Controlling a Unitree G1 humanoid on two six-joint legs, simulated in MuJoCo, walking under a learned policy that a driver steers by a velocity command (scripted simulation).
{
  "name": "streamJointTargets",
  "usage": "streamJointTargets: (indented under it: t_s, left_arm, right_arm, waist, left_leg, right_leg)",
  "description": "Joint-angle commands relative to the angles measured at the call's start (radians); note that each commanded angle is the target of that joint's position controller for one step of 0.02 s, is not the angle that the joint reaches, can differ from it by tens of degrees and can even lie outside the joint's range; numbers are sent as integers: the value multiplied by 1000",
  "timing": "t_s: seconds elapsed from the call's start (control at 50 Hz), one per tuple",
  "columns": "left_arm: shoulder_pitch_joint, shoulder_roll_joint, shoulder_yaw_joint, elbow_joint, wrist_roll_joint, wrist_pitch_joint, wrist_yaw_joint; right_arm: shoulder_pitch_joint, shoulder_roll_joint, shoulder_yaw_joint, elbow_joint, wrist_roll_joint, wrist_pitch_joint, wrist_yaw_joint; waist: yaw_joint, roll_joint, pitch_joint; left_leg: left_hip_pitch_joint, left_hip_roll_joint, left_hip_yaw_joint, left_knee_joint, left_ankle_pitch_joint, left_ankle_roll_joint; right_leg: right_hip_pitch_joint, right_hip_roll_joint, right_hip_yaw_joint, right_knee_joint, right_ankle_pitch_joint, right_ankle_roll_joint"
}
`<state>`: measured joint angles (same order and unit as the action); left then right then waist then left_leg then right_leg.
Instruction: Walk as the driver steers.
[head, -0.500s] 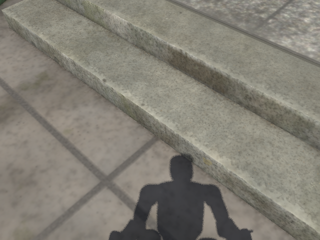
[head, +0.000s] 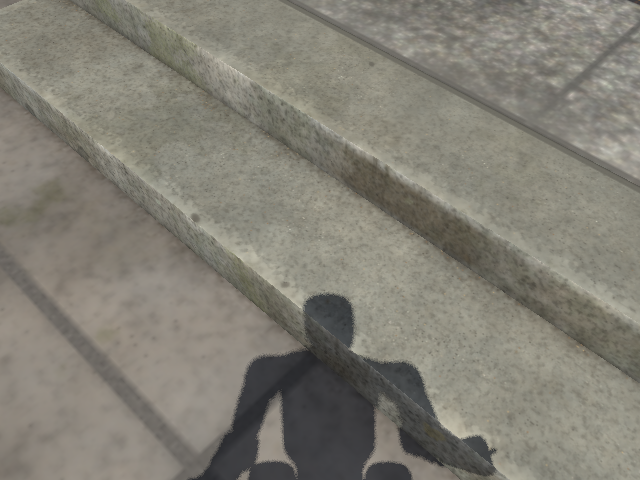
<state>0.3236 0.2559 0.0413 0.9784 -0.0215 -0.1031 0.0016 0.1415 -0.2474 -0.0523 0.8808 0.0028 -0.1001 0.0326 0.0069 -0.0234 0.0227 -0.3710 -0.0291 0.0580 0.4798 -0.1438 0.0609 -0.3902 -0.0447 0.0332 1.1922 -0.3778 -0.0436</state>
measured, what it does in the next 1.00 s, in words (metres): walks ahead: right foot, then left foot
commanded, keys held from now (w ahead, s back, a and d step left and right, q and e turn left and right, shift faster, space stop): w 0.72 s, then w+e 0.28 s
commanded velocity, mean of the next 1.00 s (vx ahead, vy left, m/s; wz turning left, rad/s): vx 0.50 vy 0.00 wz -0.07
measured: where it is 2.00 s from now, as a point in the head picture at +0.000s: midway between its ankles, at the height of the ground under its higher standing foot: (355, 274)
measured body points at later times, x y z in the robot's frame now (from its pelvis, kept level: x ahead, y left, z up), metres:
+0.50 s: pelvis +0.27 -0.04 +0.00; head +0.28 -0.06 +0.45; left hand +0.39 +0.22 -0.12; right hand +0.29 -0.31 -0.15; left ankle +0.13 +0.09 -0.65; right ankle +0.33 -0.13 -0.73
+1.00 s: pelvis +0.51 +0.02 -0.01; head +0.53 +0.03 +0.44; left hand +0.52 +0.28 -0.15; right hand +0.65 -0.25 -0.11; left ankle +0.60 +0.12 -0.74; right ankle +0.35 -0.12 -0.65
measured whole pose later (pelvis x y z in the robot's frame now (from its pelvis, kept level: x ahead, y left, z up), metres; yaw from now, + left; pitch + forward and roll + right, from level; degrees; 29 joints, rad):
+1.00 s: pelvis +0.51 +0.02 -0.01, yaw -6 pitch +2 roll +0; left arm 0.39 0.23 0.05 0.98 -0.03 -0.07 0.02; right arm 0.09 -0.22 -0.06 0.87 -0.01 -0.07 0.01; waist 0.03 -0.02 0.00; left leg -0.42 0.00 0.04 0.54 -0.16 0.03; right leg -0.29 0.00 0.09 1.11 -0.52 0.00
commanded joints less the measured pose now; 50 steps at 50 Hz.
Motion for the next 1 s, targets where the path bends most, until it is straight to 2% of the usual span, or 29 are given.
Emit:
streamJointTargets:
  t_s: [0.02, 0.04, 0.1, 0.14, 0.22, 0.3, 0.34, 0.36, 0.38, 0.4, 0.42, 0.44, 0.46, 0.48, 0.5, 0.52, 0.54, 0.58, 0.64, 0.74, 0.78, 0.82, 0.86, 0.88, 0.92, 0.94, 0.96, 0.98, 1.0]
  left_arm:
    - [8, 78, 29, -65, 7, 2, 14]
    - [23, 55, 26, -61, 9, 14, 16]
    - [-49, 66, 34, -90, 21, 23, 21]
    - [-124, 61, 34, -112, 24, 20, 20]
    - [-238, 32, 19, -133, 15, 14, 4]
    - [-331, 35, 6, -157, 6, 15, -13]
    - [-319, 56, 9, -162, 7, 8, -22]
    - [-270, 79, 19, -151, 10, 3, -23]
    - [-160, 106, 36, -118, 13, -2, -23]
    - [-28, 164, 64, -76, 16, -9, -20]
    - [148, 245, 84, -44, 31, -6, -9]
    - [168, 288, 87, -32, 41, -5, -16]
    - [137, 189, 65, -36, 27, -9, -18]
    - [43, 135, 48, -60, 21, -9, -17]
    - [-39, 97, 33, -80, 25, -5, -20]
    - [-78, 73, 24, -85, 29, -4, -22]
    - [-85, 64, 19, -81, 36, -5, -20]
    - [-43, 81, 20, -59, 35, -6, -18]
    - [17, 117, 31, -38, 37, -2, -8]
    - [89, 117, 28, -26, 27, 6, 12]
    - [102, 118, 29, -24, 20, 8, 17]
    - [108, 117, 30, -24, 25, 19, 17]
    - [97, 127, 38, -28, 21, 28, 22]
    - [86, 138, 43, -29, 20, 34, 28]
    - [29, 133, 41, -51, -2, 41, 34]
    - [42, 68, 22, -76, 12, 39, 29]
    - [199, -76, -11, -66, 22, 20, 24]
    - [240, -10, 8, -27, -28, 6, 16]
    - [122, 31, 23, -53, -47, 7, 12]
  right_arm:
    - [31, -74, -11, -22, -12, -11, 6]
    - [46, -83, -14, -10, -10, -14, 6]
    - [90, -130, -25, 15, -10, -17, -11]
    - [117, -141, -27, 23, -7, -11, -24]
    - [182, -147, -25, 49, 1, -1, -37]
    - [244, -146, -26, 80, 9, 18, -35]
    - [237, -160, -31, 87, 12, 32, -40]
    - [220, -174, -34, 85, 14, 36, -43]
    - [194, -176, -34, 80, 18, 41, -46]
    - [174, -165, -28, 69, 17, 41, -47]
    - [176, -118, -8, 37, -8, 33, -47]
    - [302, 25, 26, 46, -1, 6, -32]
    - [233, -91, 3, 54, 25, -16, -26]
    - [149, -130, -7, 26, 45, -26, -20]
    - [102, -129, -10, 19, 39, -22, -24]
    - [86, -121, -17, 18, 23, -10, -30]
    - [107, -106, -18, 22, 17, 4, -33]
    - [143, -61, -14, 40, 15, 24, -35]
    - [57, -48, -13, 3, 1, 33, -34]
    - [-121, -23, -5, -50, 8, 33, -29]
    - [-175, -21, -4, -67, 11, 29, -27]
    - [-189, -16, -1, -76, 20, 32, -24]
    - [-156, -50, -13, -83, 19, 31, -22]
    - [-73, -74, -25, -64, 11, 29, -23]
    - [144, -143, -66, -8, -5, 21, -26]
    - [308, -217, -88, 29, -17, 21, -34]
    - [333, -290, -93, 32, -25, 36, -40]
    - [345, -214, -79, 32, -33, 45, -38]
    - [286, -126, -57, 38, -16, 50, -33]
  waist:
    - [7, 108, -68]
    - [16, 110, -59]
    - [17, 85, -20]
    - [-2, 74, -6]
    - [-46, 86, 3]
    - [-79, 96, 48]
    - [-52, 102, 46]
    - [-18, 114, 16]
    - [46, 117, -45]
    - [108, 74, -131]
    - [148, -70, -270]
    - [62, -295, -335]
    - [95, -153, -269]
    - [74, -119, -145]
    - [45, -38, -81]
    - [21, -28, -30]
    - [-6, -50, -21]
    - [-25, -58, -18]
    - [-12, -30, -1]
    - [42, -54, 22]
    - [52, -61, 46]
    - [50, -111, 47]
    - [22, -122, 45]
    - [-16, -136, 9]
    - [-132, -93, -108]
    - [-166, 47, -252]
    - [-75, 346, -349]
    - [-104, 301, -394]
    - [-107, 203, -224]
  left_leg:
    - [198, 253, -293, -300, 97, 162]
    - [166, 243, -261, -321, 131, 171]
    - [157, 237, -198, -355, 214, 184]
    - [181, 227, -168, -361, 234, 173]
    - [227, 204, -112, -361, 186, 145]
    - [333, 253, -136, -314, 166, 151]
    - [384, 279, -145, -253, 288, 137]
    - [397, 279, -141, -193, 430, 125]
    - [387, 252, -113, -72, 578, 106]
    - [331, 194, -77, 119, 613, 76]
    - [109, 119, -24, 475, 298, 31]
    - [-262, -62, -88, 756, -417, -17]
    - [-372, 0, -196, 863, -420, 1]
    - [-420, 57, -170, 867, -326, 20]
    - [-379, 113, -143, 817, -223, 18]
    - [-342, 140, -136, 757, -158, 8]
    - [-284, 159, -139, 728, -113, 1]
    - [-269, 158, -111, 707, -85, -23]
    - [-366, 164, -99, 576, 21, -61]
    - [-315, 129, -60, 270, 225, -77]
    - [-264, 101, -54, 166, 245, -78]
    - [-197, 73, -42, 151, 190, -73]
    - [-150, 64, -65, 100, 140, -50]
    - [-66, 51, -74, 77, 116, -37]
    - [211, 32, -42, -49, 138, -4]
    - [559, 214, -227, -24, 257, 19]
    - [789, 460, -584, -56, 416, 162]
    - [717, 481, -748, -185, 31, 239]
    - [588, 444, -614, -214, -229, 206]
  right_leg:
    - [-208, -109, 38, -6, 109, -5]
    - [-191, -111, 28, -28, 122, 1]
    - [-260, -118, 18, -150, 237, 30]
    - [-290, -112, 11, -277, 334, 42]
    - [-225, -63, -32, -497, 460, 46]
    - [-237, -38, -51, -566, 359, 27]
    - [-196, -22, -54, -616, 278, 2]
    - [-117, 2, -67, -639, 250, -12]
    - [28, 34, -89, -682, 253, -32]
    - [224, 34, -77, -730, 300, -60]
    - [515, -180, 184, -730, 369, -126]
    - [762, -383, 640, -841, 335, -294]
    - [694, -353, 644, -893, 154, -270]
    - [565, -321, 490, -915, 131, -231]
    - [430, -274, 380, -955, 159, -201]
    - [328, -239, 307, -995, 194, -185]
    - [268, -215, 255, -1028, 242, -172]
    - [238, -196, 177, -1046, 400, -184]
    - [267, -191, 99, -1038, 568, -182]
    - [278, -162, 34, -1062, 480, -138]
    - [281, -161, 36, -1058, 460, -129]
    - [293, -180, 54, -1020, 503, -129]
    - [336, -210, 92, -974, 554, -117]
    - [354, -215, 107, -911, 631, -109]
    - [325, -120, 60, -632, 772, -60]
    - [65, -32, 13, -305, 443, -8]
    - [-259, 121, 8, 72, -235, 49]
    - [-357, 86, 108, 367, -218, 51]
    - [-494, 35, 59, 547, -160, 34]
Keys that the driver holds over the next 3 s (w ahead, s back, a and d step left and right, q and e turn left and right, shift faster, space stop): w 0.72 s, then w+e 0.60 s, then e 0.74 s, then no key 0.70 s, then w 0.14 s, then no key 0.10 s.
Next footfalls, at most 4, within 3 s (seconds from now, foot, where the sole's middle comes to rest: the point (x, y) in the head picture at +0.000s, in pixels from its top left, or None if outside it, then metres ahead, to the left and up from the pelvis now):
0.40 right None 0.37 -0.14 -0.77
0.94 left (274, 399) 0.64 0.12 -0.77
1.42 right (393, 302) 0.80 -0.14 -0.62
2.08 left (333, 225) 1.02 -0.01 -0.62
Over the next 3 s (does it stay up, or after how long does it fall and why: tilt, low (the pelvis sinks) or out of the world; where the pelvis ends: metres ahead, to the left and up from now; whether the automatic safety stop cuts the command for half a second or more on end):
stays up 0.91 -0.09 0.16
